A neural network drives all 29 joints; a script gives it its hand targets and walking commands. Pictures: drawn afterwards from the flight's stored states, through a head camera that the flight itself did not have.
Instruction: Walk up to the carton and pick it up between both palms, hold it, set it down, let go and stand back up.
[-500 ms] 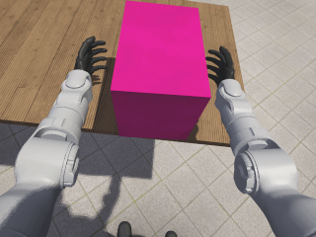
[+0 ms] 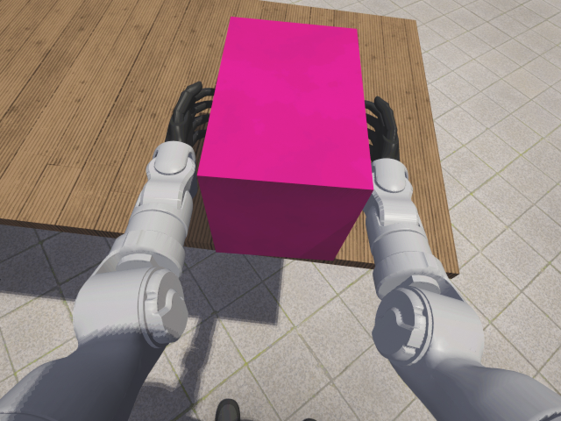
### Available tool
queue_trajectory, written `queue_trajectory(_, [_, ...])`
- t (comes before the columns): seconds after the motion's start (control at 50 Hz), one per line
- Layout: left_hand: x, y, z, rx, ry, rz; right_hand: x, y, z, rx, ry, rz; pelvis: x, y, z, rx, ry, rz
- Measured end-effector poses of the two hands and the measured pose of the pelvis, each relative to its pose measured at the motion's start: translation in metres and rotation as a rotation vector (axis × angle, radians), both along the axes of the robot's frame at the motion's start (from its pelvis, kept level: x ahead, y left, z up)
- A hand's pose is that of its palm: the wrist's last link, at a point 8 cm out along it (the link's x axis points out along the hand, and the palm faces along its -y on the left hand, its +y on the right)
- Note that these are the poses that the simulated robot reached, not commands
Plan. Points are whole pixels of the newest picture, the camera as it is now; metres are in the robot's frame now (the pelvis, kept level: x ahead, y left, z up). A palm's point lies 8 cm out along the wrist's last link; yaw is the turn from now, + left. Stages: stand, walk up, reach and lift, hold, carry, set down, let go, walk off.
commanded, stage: reach and lift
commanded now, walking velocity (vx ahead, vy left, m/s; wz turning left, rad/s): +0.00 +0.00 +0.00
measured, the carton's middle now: (284, 144) +0.50 -0.01 +0.05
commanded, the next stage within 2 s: none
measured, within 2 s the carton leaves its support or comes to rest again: leaves its support in 1.52 s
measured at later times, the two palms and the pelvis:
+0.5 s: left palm (180, 149) +0.47 +0.14 +0.07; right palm (379, 164) +0.45 -0.14 +0.07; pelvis +0.02 -0.01 +0.01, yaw +2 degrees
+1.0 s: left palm (178, 155) +0.46 +0.14 +0.07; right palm (379, 169) +0.44 -0.14 +0.07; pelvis +0.02 -0.01 +0.01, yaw +3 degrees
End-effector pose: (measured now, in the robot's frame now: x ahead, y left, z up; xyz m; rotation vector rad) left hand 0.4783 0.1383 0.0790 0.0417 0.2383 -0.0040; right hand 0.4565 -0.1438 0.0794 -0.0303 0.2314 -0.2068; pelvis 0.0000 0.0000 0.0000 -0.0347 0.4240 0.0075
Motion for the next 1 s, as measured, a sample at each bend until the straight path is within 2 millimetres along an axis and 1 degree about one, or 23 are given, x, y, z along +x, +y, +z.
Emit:
queue_trajectory(0.18, [-0.008,0.001,-0.006,0.011,0.021,0.016,-0.008,0.003,-0.005,-0.044,-0.007,0.007,0.010,-0.006,0.004,0.013,-0.058,0.016])
queue_trajectory(0.4, [-0.011,0.002,-0.007,0.024,0.024,0.017,-0.009,0.004,-0.006,-0.044,-0.013,0.008,0.019,-0.011,0.006,0.020,-0.087,0.023])
queue_trajectory(0.7, [-0.016,0.003,-0.007,0.030,0.024,0.016,-0.014,0.005,-0.006,-0.054,-0.017,0.014,0.024,-0.013,0.007,0.026,-0.123,0.038])
queue_trajectory(1.0, [-0.022,0.005,-0.007,0.023,0.028,0.022,-0.018,0.006,-0.006,-0.063,-0.017,0.020,0.023,-0.013,0.008,0.028,-0.141,0.040])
